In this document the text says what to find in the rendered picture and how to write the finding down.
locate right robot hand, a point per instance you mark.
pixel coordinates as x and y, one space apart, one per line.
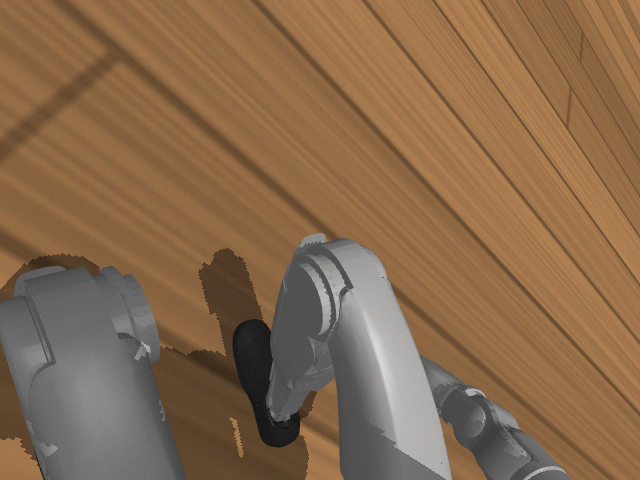
441 381

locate right robot arm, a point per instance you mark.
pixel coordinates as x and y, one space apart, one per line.
491 433

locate right robot foot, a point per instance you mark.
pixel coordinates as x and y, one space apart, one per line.
253 359

